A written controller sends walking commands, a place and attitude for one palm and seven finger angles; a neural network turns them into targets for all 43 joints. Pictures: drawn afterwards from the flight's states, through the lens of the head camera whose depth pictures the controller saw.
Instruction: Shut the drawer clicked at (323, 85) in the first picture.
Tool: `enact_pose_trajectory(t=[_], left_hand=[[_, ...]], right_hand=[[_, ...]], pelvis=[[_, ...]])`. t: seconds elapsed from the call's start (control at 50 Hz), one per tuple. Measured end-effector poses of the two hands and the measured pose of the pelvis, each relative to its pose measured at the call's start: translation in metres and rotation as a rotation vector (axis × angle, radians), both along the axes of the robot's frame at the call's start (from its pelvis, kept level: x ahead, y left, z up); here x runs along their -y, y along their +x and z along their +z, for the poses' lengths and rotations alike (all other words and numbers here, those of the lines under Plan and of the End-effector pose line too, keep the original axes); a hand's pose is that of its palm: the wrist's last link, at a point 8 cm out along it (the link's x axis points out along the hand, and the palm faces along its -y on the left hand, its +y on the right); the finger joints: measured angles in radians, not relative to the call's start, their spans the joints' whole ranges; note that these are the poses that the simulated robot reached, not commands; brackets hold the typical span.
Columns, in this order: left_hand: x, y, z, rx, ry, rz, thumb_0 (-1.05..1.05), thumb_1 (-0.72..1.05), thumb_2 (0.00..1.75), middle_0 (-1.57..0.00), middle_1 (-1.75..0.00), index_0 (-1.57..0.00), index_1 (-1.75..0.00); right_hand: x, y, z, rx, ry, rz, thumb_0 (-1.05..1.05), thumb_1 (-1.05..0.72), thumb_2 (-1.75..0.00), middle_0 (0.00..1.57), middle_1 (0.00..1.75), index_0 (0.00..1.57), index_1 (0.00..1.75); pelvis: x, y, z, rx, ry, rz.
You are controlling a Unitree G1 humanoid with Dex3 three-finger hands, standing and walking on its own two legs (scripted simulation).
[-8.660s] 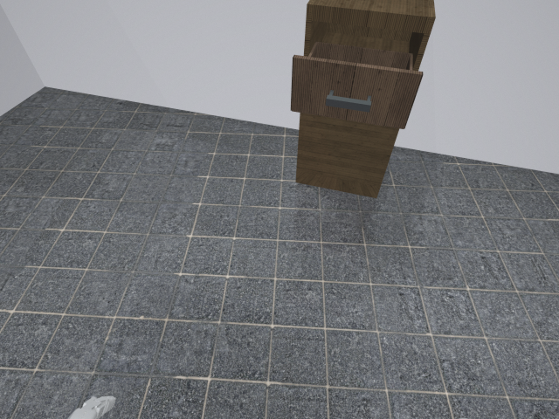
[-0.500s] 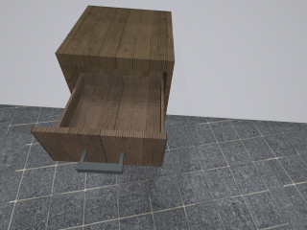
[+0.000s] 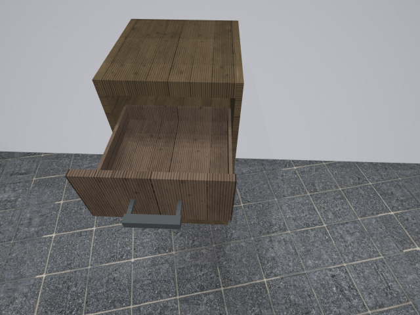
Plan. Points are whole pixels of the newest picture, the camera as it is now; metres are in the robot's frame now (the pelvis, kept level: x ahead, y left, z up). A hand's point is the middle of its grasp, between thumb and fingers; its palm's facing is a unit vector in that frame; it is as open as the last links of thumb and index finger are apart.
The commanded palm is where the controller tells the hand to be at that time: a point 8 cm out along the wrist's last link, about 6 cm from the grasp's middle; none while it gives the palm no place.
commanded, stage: come to a stop and stand still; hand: left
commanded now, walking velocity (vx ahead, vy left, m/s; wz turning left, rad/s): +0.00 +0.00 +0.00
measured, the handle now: (154, 212) +0.35 +0.16 -0.06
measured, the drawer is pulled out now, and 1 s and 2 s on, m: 0.30 0.30 0.30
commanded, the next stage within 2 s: look again from close up in 0.38 s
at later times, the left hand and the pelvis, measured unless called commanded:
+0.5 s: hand out of the picture -0.04 +0.15 -0.17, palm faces +0.00 -0.98 -0.18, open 7.4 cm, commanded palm none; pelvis -0.01 -0.01 +0.01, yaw -1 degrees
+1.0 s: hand out of the picture -0.01 +0.13 -0.17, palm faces +0.01 -0.98 -0.17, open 7.4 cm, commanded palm none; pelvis +0.00 -0.03 +0.01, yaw -1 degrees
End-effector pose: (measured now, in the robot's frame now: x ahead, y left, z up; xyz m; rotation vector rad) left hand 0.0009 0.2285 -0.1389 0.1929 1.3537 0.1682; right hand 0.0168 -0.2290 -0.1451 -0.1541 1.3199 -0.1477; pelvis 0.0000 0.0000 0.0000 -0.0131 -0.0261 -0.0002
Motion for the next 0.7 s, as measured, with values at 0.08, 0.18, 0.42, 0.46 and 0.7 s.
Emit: enact_pose_trajectory(t=[0.08,0.18,0.42,0.46,0.7], left_hand=[[-0.002,-0.001,0.002,0.029,-0.001,-0.011,0.0,0.91,0.9,-0.19,-0.3,-0.2,-0.3],[0.002,-0.007,0.004,0.031,-0.013,-0.026,0.0,0.9,0.9,-0.19,-0.3,-0.2,-0.3],[0.02,-0.039,0.004,-0.076,-0.045,0.003,0.0,0.9,0.9,-0.19,-0.3,-0.2,-0.3],[0.024,-0.043,0.004,-0.091,-0.05,0.007,0.0,0.9,0.9,-0.19,-0.3,-0.2,-0.3],[0.046,-0.029,-0.001,-0.081,-0.079,0.011,0.0,0.9,0.9,-0.19,-0.3,-0.2,-0.3]], right_hand=[[-0.003,-0.011,-0.001,0.011,0.012,-0.003,0.01,-0.92,-0.9,0.2,0.3,0.2,0.3],[-0.007,-0.029,-0.001,-0.003,0.028,-0.009,0.01,-0.92,-0.9,0.2,0.3,0.2,0.3],[-0.008,-0.06,0.003,-0.119,0.046,-0.024,0.01,-0.91,-0.9,0.2,0.3,0.2,0.3],[-0.007,-0.06,0.003,-0.125,0.046,-0.027,0.01,-0.91,-0.9,0.2,0.3,0.2,0.3],[0.0,-0.035,0.004,-0.095,0.038,-0.026,0.01,-0.91,-0.9,0.2,0.3,0.2,0.3]], pelvis=[[-0.002,-0.008,0.0,0.014,0.004,-0.004],[-0.002,-0.018,0.002,0.009,0.012,-0.01],[0.006,-0.018,0.006,-0.021,0.023,-0.011],[0.008,-0.015,0.006,-0.021,0.023,-0.012],[0.018,-0.002,0.007,-0.008,0.022,-0.014]])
